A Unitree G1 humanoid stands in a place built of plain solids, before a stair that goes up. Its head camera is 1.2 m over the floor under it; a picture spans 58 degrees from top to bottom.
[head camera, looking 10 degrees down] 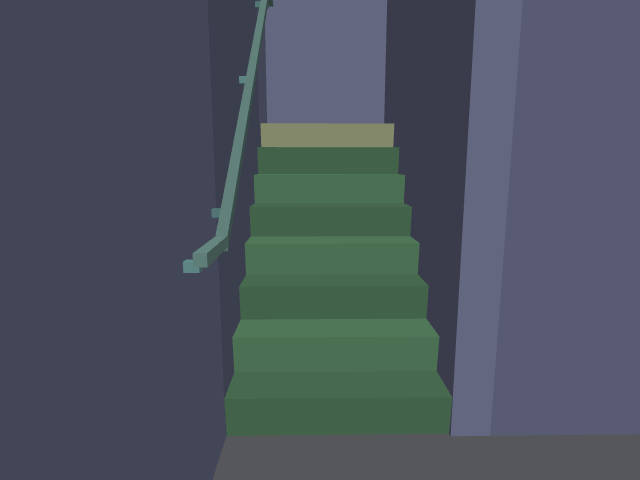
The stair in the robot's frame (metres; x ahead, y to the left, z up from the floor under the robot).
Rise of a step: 0.19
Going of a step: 0.23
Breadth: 1.00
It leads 1 degrees to the left of straight ahead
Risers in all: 8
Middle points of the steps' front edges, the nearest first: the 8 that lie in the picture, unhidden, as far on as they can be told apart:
1.75 -0.08 0.19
1.98 -0.08 0.38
2.20 -0.07 0.56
2.43 -0.07 0.75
2.66 -0.07 0.94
2.89 -0.06 1.13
3.11 -0.06 1.31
3.34 -0.06 1.50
